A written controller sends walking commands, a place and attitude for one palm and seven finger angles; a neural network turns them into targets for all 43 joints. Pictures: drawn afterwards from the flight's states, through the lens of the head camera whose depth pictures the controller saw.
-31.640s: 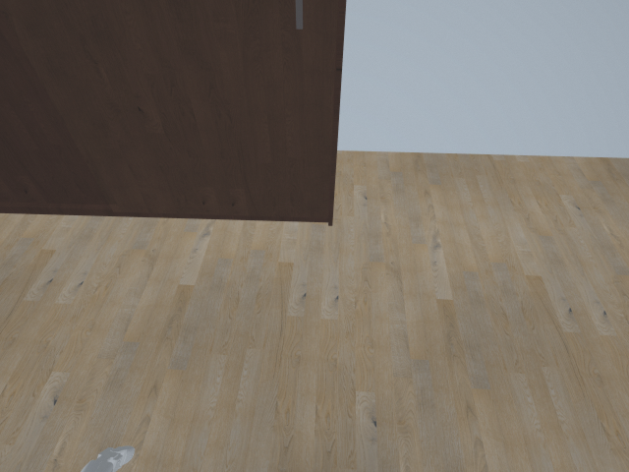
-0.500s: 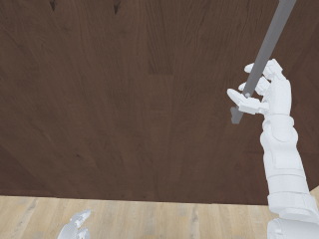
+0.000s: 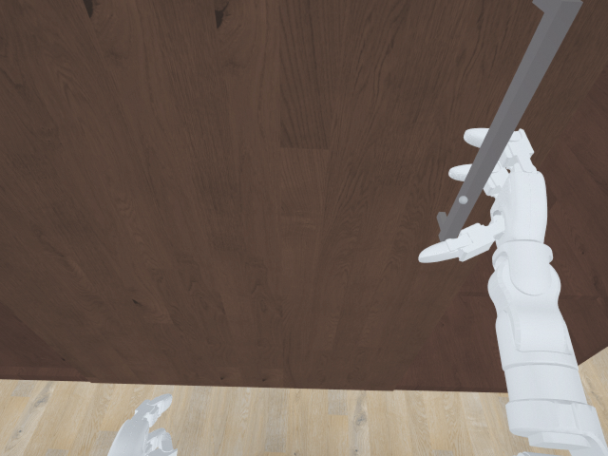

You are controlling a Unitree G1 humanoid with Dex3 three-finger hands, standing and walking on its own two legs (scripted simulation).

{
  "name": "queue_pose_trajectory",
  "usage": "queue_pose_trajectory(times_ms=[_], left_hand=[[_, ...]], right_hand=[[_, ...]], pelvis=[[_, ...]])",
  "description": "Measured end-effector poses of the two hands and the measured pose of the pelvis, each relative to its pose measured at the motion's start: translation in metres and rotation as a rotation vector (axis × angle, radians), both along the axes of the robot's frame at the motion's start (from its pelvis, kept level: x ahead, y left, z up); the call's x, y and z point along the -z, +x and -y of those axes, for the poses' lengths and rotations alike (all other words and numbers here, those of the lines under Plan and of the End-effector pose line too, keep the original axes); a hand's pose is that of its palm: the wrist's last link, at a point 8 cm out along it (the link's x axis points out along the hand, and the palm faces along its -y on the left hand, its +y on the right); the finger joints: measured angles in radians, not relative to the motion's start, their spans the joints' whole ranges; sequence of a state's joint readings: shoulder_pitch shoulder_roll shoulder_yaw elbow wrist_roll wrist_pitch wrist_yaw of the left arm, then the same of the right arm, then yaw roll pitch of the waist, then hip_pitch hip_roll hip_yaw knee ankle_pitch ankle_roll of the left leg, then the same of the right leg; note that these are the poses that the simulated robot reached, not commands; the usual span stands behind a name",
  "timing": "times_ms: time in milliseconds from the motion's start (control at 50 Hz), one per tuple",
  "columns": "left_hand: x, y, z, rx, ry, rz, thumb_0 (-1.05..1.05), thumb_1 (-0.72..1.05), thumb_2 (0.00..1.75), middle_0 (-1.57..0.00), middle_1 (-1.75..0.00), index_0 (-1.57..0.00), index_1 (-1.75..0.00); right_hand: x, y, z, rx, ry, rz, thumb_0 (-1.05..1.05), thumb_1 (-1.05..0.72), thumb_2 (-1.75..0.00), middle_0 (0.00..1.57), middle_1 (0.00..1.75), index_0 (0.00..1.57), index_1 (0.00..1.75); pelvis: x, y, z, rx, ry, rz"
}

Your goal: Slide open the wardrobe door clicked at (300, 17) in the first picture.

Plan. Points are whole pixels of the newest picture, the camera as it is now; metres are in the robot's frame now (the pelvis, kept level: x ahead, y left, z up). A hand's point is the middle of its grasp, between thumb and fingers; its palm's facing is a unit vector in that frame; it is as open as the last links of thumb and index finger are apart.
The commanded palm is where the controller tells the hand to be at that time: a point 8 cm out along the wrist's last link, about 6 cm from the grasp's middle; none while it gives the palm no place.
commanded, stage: slip the hand off the handle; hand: right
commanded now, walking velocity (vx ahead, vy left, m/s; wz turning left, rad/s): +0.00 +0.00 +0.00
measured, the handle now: (485, 143) +0.43 -0.17 +0.23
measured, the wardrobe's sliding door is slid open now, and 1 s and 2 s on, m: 0.43 0.43 0.43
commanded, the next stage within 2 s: draw the hand back to the body in 1.22 s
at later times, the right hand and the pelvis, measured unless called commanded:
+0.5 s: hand (522, 209) +0.36 -0.21 +0.19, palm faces +0.18 +0.97 -0.17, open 14.7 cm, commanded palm +0.34 -0.27 +0.18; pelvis +0.00 -0.01 +0.00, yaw +0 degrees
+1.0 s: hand (550, 262) +0.29 -0.22 +0.18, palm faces +0.18 +0.97 -0.17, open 14.7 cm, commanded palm +0.25 -0.27 +0.18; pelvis +0.00 -0.01 +0.00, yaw +0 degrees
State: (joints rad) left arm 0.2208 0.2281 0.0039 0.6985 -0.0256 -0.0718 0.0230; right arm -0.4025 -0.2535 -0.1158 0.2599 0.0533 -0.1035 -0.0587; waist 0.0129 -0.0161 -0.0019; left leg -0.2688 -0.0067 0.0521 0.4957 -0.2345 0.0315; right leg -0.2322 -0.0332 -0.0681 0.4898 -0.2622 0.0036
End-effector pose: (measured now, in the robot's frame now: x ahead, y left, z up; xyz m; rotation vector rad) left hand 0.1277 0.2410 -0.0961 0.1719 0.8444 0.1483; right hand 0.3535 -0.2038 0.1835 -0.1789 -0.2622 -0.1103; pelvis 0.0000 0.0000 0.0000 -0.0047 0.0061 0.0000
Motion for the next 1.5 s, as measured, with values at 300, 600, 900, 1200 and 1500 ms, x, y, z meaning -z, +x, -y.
queue_pose_trajectory(times_ms=[300,600,900,1200,1500], left_hand=[[-0.004,0.013,0.006,-0.012,0.011,0.016,0.01,0.91,0.9,-0.2,-0.3,-0.21,-0.3],[-0.002,-0.004,-0.002,-0.031,0.049,-0.013,0.01,0.91,0.9,-0.2,-0.3,-0.2,-0.3],[-0.01,0.017,0.018,0.024,0.012,0.086,0.02,0.91,0.9,-0.2,-0.3,-0.2,-0.3],[-0.028,0.058,0.03,0.123,0.009,0.214,0.02,0.91,0.9,-0.2,-0.3,-0.21,-0.3],[-0.028,0.057,0.024,0.098,0.016,0.227,0.02,0.91,0.9,-0.2,-0.3,-0.21,-0.3]], right_hand=[[-0.003,-0.003,0.026,0.034,0.001,0.01,-0.01,0.55,-0.2,0.37,1.21,0.25,1.15],[-0.007,-0.021,0.068,0.036,-0.011,0.016,-0.01,0.55,-0.2,0.27,1.16,0.25,1.15],[0.001,-0.069,0.065,0.039,-0.01,0.034,-0.01,0.55,-0.2,0.26,1.16,0.26,1.15],[0.0,-0.125,0.069,0.043,-0.02,0.035,-0.01,0.55,-0.2,0.26,1.16,0.26,1.15],[0.011,-0.125,0.078,-0.017,0.113,-0.209,-0.01,0.55,-0.2,0.26,1.16,0.25,1.15]], pelvis=[[0.0,0.007,0.006,-0.01,0.001,0.006],[0.001,0.001,0.01,0.004,0.008,0.012],[0.001,0.002,0.013,-0.005,0.005,0.041],[0.001,-0.002,0.007,0.016,0.005,0.07],[-0.001,-0.006,0.002,0.033,0.007,0.102]])
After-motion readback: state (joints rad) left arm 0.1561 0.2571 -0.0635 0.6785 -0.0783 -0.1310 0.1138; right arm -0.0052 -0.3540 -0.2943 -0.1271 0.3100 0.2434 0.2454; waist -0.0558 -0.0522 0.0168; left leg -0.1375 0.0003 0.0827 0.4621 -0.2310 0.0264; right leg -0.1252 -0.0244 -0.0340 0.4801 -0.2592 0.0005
